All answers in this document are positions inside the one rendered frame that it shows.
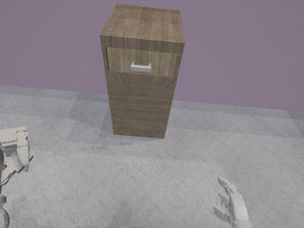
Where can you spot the left robot hand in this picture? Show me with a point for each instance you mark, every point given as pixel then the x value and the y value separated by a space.
pixel 15 145

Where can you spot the drawer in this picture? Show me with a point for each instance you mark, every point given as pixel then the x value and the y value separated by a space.
pixel 121 59

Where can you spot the cabinet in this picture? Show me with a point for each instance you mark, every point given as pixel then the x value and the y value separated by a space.
pixel 140 104

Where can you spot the robot left forearm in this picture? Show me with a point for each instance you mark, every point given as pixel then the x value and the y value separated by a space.
pixel 4 216

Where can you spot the handle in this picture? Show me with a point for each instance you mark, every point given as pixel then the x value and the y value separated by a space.
pixel 134 67

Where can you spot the robot right forearm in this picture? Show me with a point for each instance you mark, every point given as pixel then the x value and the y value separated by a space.
pixel 242 223

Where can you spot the right robot hand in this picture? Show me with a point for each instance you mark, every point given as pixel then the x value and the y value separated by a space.
pixel 235 205

